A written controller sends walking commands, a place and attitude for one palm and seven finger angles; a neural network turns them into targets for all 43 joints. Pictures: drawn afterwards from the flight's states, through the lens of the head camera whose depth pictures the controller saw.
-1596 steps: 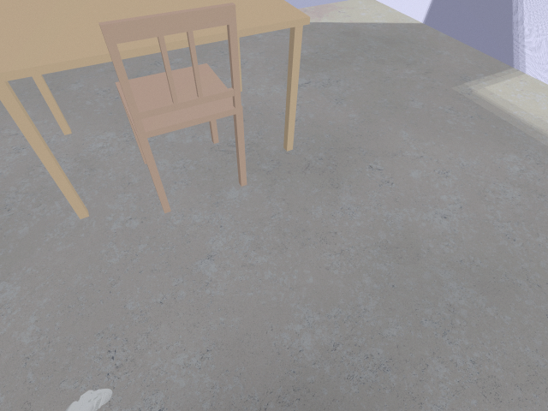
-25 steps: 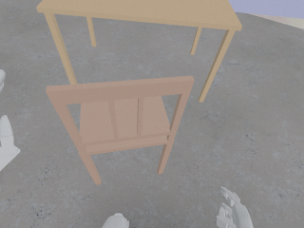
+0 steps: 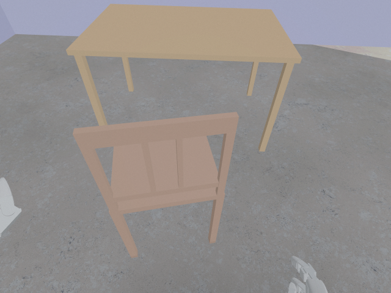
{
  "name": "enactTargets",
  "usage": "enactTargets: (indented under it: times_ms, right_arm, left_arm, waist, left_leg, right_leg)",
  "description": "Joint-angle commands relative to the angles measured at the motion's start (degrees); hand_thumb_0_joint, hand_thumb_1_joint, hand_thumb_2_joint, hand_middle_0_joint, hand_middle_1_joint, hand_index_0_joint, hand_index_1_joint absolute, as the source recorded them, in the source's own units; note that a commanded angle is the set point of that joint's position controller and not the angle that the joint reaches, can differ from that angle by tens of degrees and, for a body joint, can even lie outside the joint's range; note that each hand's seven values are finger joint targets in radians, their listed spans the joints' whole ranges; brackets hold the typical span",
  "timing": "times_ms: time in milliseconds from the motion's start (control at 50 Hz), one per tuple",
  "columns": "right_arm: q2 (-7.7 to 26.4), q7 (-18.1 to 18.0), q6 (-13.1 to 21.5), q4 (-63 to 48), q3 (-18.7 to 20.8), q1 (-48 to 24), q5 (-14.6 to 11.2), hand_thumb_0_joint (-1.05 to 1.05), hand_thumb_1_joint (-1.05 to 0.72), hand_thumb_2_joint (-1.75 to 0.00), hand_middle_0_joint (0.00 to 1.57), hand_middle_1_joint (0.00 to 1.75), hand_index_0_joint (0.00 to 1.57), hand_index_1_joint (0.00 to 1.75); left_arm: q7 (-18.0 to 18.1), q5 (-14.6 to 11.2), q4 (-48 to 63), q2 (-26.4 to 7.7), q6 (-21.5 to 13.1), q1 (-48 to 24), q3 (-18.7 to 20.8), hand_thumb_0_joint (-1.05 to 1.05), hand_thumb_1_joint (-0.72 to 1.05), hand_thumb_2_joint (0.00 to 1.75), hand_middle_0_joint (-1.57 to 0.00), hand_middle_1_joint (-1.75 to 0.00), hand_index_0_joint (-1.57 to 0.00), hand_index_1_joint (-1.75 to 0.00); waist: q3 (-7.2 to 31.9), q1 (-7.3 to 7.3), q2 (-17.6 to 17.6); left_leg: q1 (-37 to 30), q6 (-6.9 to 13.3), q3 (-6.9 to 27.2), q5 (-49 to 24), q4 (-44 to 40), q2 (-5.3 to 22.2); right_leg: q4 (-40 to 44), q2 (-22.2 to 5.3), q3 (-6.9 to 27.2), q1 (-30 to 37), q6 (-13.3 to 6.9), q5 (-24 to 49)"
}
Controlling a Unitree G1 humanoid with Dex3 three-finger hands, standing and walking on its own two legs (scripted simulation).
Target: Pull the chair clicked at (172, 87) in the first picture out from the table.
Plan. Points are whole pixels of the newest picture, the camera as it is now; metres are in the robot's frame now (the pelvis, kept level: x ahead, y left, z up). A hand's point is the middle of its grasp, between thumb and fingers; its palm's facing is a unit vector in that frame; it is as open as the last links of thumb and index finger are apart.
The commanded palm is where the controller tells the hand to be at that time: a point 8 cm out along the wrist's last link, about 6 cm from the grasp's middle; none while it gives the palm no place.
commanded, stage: stop stepping back and stand still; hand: left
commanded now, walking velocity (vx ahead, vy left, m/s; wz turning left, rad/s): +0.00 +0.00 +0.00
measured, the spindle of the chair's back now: (149, 167) +0.49 +0.18 -0.10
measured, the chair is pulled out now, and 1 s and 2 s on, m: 0.59 0.59 0.59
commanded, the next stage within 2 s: let the arm hang, fingers relaxed in 0.70 s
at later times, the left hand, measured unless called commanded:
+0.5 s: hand (43, 189) +0.23 +0.27 +0.15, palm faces +0.34 -0.80 -0.50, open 7.4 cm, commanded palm +0.18 +0.31 +0.18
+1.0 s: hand (100, 289) +0.16 +0.22 -0.11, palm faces +0.08 -0.95 -0.29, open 7.4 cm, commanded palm none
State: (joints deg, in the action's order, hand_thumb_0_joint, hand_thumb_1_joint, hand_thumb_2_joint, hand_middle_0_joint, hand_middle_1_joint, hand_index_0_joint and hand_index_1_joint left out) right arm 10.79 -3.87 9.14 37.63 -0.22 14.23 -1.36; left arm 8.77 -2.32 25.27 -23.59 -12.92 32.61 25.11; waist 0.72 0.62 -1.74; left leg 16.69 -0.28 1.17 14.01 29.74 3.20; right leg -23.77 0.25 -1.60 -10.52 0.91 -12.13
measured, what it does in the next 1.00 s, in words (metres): stands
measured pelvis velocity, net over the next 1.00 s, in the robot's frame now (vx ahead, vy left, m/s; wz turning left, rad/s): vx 0.02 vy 0.01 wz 0.03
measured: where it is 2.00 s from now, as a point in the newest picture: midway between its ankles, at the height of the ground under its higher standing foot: outside the picture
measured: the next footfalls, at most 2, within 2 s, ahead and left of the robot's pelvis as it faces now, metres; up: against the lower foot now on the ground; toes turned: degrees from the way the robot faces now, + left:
none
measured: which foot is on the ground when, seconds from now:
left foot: down 0.00-1.00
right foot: down 0.00-1.00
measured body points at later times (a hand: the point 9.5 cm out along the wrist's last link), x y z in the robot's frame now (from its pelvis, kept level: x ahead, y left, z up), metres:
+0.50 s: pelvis +0.03 +0.01 +0.00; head +0.05 +0.02 +0.45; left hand +0.21 +0.31 +0.18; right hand +0.19 -0.23 -0.08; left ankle +0.05 +0.13 -0.74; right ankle +0.01 -0.13 -0.74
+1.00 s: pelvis +0.02 +0.01 -0.01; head +0.02 +0.00 +0.44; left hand +0.15 +0.27 -0.09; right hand +0.14 -0.22 -0.13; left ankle +0.05 +0.13 -0.74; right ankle +0.01 -0.13 -0.74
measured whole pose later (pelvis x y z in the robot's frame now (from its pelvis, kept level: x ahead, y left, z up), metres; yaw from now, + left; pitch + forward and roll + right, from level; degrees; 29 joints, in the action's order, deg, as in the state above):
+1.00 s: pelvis +0.02 +0.01 -0.01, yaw +2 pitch +0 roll +0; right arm 12.8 0.6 0.6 46.3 0.3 10.9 1.0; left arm 0.9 1.6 -30.4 -12.3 2.9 16.6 3.4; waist 0.5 -0.8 -2.1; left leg 18.6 0.2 1.7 13.8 31.9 -0.6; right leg -31.3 -3.4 -1.9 -14.1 2.3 -17.5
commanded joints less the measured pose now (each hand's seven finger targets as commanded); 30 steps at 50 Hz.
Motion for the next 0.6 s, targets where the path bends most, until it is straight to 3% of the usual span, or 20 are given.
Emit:
enactTargets:
  times_ms: [0,40,60,80,120,160,220,280,400,520,560,580]
  right_arm:
    - [7.93,-0.48,2.78,-8.10,3.04,-6.44,0.31,0.00,-0.90,-0.90,0.20,0.30,0.20,0.30]
    - [8.06,-0.49,2.60,-8.27,3.03,-7.11,0.35,0.00,-0.90,-0.90,0.20,0.30,0.20,0.30]
    - [7.95,-0.56,2.45,-8.12,3.03,-7.24,-0.04,0.00,-0.90,-0.90,0.20,0.30,0.20,0.30]
    - [7.72,-0.66,2.38,-8.68,2.89,-7.87,0.14,0.00,-0.90,-0.90,0.20,0.30,0.20,0.30]
    - [7.39,-0.68,2.15,-9.29,2.75,-8.59,0.32,0.00,-0.90,-0.90,0.20,0.30,0.20,0.30]
    - [7.49,-0.77,1.85,-9.31,2.87,-8.28,0.15,0.00,-0.90,-0.90,0.20,0.30,0.20,0.30]
    - [7.14,-0.64,1.86,-10.15,2.82,-8.18,0.16,0.00,-0.90,-0.90,0.20,0.30,0.20,0.30]
    - [6.96,-0.49,1.60,-10.18,3.00,-7.42,-0.13,0.00,-0.90,-0.90,0.20,0.30,0.20,0.30]
    - [7.75,-0.38,0.97,-9.67,3.73,-7.01,-0.40,0.00,-0.90,-0.90,0.20,0.30,0.20,0.30]
    - [7.74,-0.66,0.82,-9.60,3.56,-7.39,-0.28,0.00,-0.90,-0.90,0.20,0.30,0.20,0.30]
    - [7.53,-0.72,0.71,-9.10,3.52,-7.38,-0.52,0.00,-0.90,-0.90,0.20,0.30,0.20,0.30]
    - [7.38,-0.79,0.74,-9.57,3.36,-7.51,-0.34,0.00,-0.90,-0.90,0.20,0.30,0.20,0.30]
  left_arm:
    - [0.35,0.25,8.11,-7.89,-1.33,-7.18,1.65,0.00,0.90,0.90,-0.20,-0.30,-0.20,-0.30]
    - [0.44,0.31,9.49,-8.59,-1.12,-8.18,1.80,0.00,0.90,0.90,-0.20,-0.30,-0.20,-0.30]
    - [0.61,0.19,10.75,-10.45,-1.09,-8.32,2.89,0.00,0.90,0.90,-0.20,-0.30,-0.20,-0.30]
    - [0.74,0.28,11.85,-9.55,-1.13,-8.59,2.47,0.00,0.90,0.90,-0.20,-0.30,-0.20,-0.30]
    - [1.06,0.41,13.63,-10.97,-1.25,-7.47,4.12,0.00,0.90,0.90,-0.20,-0.30,-0.20,-0.30]
    - [1.36,0.17,16.19,-13.34,-1.80,-6.07,6.46,0.00,0.90,0.90,-0.20,-0.30,-0.20,-0.30]
    - [1.36,-0.22,16.88,-11.91,-2.28,-1.73,6.83,0.00,0.90,0.90,-0.20,-0.30,-0.20,-0.30]
    - [0.91,-0.76,14.95,-10.58,-2.18,2.29,6.45,0.00,0.90,0.90,-0.20,-0.30,-0.20,-0.30]
    - [0.34,-1.14,13.08,-9.98,-1.99,3.94,5.90,0.00,0.90,0.90,-0.20,-0.30,-0.20,-0.30]
    - [0.49,-1.08,16.25,-10.82,-2.14,1.06,5.48,0.00,0.90,0.90,-0.20,-0.30,-0.20,-0.30]
    - [0.57,-1.07,16.82,-12.17,-2.11,0.11,6.19,0.00,0.90,0.90,-0.20,-0.30,-0.20,-0.30]
    - [0.72,-1.07,16.31,-10.93,-2.03,0.15,5.46,0.00,0.90,0.90,-0.20,-0.30,-0.20,-0.30]
  waist:
    - [-1.10,-2.09,6.05]
    - [-0.02,-1.79,5.69]
    - [0.04,-1.63,3.76]
    - [-0.32,-1.75,2.88]
    - [-1.25,-1.34,1.25]
    - [-0.60,-1.22,-2.75]
    - [1.82,-0.95,-5.22]
    - [3.79,-1.11,-5.22]
    - [6.24,-1.27,-1.45]
    - [5.93,-1.22,-2.11]
    - [5.17,-1.09,-3.79]
    - [4.76,-1.23,-3.61]
  left_leg:
    - [-3.82,2.32,2.20,4.65,-3.90,0.96]
    - [-4.15,2.34,2.40,3.08,-4.42,1.16]
    - [-4.34,2.37,2.22,3.87,-5.02,1.18]
    - [-4.34,2.31,2.53,4.42,-5.44,0.90]
    - [-3.83,2.37,2.53,4.12,-5.87,0.90]
    - [-2.97,2.32,3.09,2.87,-7.82,1.53]
    - [-3.53,2.23,3.72,-3.54,-9.22,2.16]
    - [-4.92,1.98,3.32,-10.74,-8.98,2.67]
    - [-8.41,1.88,2.69,-19.79,-7.76,3.52]
    - [-9.71,1.96,2.67,-20.10,-8.07,3.44]
    - [-9.09,2.13,2.34,-18.41,-8.48,3.45]
    - [-9.12,1.89,2.43,-17.72,-8.61,3.26]
  right_leg:
    - [9.71,-5.43,8.26,-5.73,-2.01,-5.09]
    - [9.23,-5.56,7.92,-4.01,-1.85,-3.88]
    - [9.82,-5.78,7.71,-4.02,-1.72,-5.30]
    - [9.74,-5.62,8.18,-4.18,-1.93,-6.68]
    - [9.84,-5.55,8.28,-4.01,-2.16,-6.18]
    - [8.59,-5.28,6.79,-1.18,-2.19,-2.59]
    - [5.39,-4.08,5.23,3.09,-1.96,4.93]
    - [4.04,-3.86,3.70,5.50,-1.49,10.74]
    - [2.85,-4.12,2.50,6.58,-1.01,17.20]
    - [3.15,-4.35,2.65,6.20,-0.98,16.71]
    - [4.05,-4.60,2.57,6.24,-0.88,15.74]
    - [3.95,-4.52,2.98,5.99,-1.04,15.41]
